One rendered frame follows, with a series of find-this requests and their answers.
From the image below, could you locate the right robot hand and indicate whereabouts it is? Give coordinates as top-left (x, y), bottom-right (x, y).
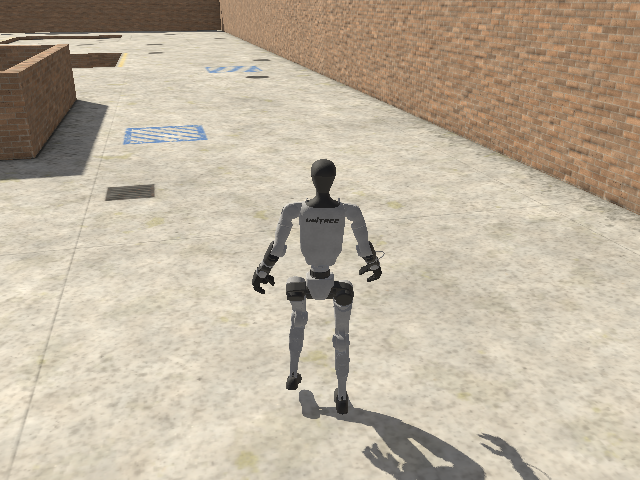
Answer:
top-left (359, 265), bottom-right (382, 282)

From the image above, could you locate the right robot foot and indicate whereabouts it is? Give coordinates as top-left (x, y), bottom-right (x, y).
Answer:
top-left (334, 388), bottom-right (348, 415)

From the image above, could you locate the right robot forearm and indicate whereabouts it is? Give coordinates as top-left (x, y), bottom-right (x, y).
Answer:
top-left (362, 241), bottom-right (380, 270)

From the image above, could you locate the right robot upper arm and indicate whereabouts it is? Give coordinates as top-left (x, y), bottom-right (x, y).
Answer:
top-left (343, 203), bottom-right (373, 257)

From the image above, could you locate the robot right thigh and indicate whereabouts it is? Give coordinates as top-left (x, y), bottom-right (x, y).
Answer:
top-left (332, 280), bottom-right (354, 352)

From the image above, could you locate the left robot hand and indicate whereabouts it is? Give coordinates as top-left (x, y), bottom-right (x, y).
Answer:
top-left (252, 267), bottom-right (275, 294)

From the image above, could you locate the left robot upper arm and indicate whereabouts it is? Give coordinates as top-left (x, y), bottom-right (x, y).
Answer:
top-left (270, 202), bottom-right (302, 257)

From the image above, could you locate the left robot forearm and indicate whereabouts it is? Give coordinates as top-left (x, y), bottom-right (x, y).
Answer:
top-left (256, 241), bottom-right (279, 278)

